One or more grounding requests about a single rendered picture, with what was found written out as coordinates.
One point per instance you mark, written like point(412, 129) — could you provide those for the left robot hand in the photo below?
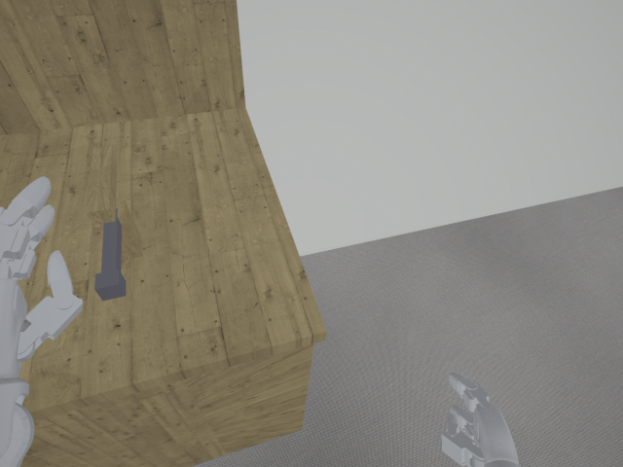
point(22, 226)

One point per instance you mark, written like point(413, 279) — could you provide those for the left robot forearm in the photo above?
point(16, 423)

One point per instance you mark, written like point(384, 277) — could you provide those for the tap lever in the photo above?
point(110, 283)

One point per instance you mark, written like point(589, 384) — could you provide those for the right robot hand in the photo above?
point(486, 435)

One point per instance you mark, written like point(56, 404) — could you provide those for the counter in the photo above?
point(139, 105)

